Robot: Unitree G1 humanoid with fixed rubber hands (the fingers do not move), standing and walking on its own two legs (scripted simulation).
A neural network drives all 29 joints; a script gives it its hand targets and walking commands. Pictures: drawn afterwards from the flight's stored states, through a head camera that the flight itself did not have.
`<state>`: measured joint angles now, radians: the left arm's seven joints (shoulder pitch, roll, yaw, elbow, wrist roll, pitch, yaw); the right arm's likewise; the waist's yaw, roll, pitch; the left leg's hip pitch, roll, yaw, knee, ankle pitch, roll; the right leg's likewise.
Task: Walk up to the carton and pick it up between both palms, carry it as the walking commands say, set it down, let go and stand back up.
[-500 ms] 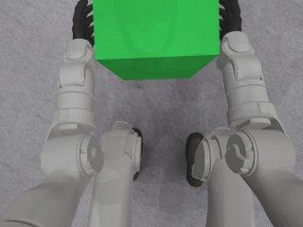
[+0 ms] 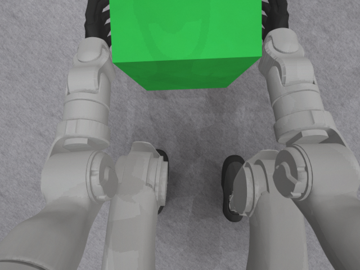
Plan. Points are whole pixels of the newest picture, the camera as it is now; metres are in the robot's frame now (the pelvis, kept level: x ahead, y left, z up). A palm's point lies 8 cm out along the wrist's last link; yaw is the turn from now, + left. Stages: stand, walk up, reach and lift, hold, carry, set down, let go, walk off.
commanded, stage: set down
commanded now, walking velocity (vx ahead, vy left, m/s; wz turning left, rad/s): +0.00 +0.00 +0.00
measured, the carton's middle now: (185, 37) +0.54 +0.06 -0.22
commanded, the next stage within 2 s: none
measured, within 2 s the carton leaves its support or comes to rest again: rests again in 1.34 s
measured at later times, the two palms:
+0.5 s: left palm (102, 40) +0.51 +0.21 -0.16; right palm (270, 31) +0.54 -0.10 -0.16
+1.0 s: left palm (101, 39) +0.51 +0.21 -0.16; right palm (271, 30) +0.54 -0.10 -0.16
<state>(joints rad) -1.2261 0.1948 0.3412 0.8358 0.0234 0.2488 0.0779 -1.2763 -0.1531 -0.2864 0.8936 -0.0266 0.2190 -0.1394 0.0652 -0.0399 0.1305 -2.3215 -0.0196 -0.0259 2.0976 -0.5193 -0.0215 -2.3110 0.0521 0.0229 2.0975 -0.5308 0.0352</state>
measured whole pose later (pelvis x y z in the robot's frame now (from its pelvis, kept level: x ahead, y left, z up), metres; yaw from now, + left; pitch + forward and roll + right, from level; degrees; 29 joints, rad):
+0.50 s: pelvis +0.00 +0.00 -0.01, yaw +0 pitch +42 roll +0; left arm -1.26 0.23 0.32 0.90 0.00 0.22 0.06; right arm -1.33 -0.18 -0.26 0.96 -0.01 0.19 -0.14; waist 0.07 -0.04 0.16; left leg -2.35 -0.02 -0.03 2.14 -0.52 -0.03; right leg -2.35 0.06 0.02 2.14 -0.53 0.03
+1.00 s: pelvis +0.00 +0.00 -0.02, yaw +0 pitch +41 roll +0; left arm -1.29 0.23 0.39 0.94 0.06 0.20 0.00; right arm -1.35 -0.17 -0.31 0.99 -0.08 0.19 -0.11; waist 0.07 -0.04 0.18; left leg -2.35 -0.02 -0.03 2.15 -0.52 -0.03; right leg -2.35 0.07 0.02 2.15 -0.52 0.03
